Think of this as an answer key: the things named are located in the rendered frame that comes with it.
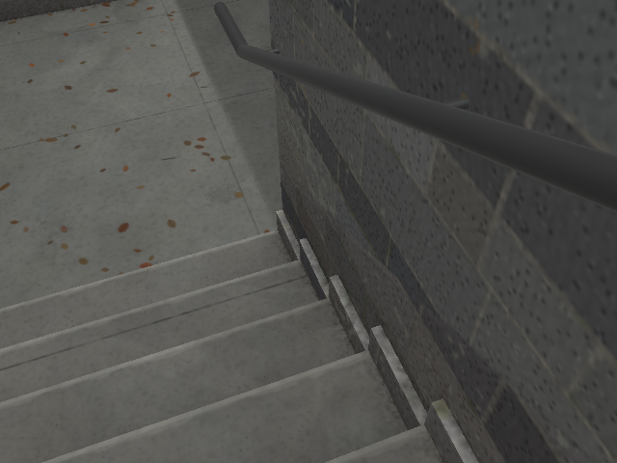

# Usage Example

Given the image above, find stairs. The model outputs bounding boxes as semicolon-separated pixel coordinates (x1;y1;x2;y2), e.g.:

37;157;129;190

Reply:
0;230;444;463

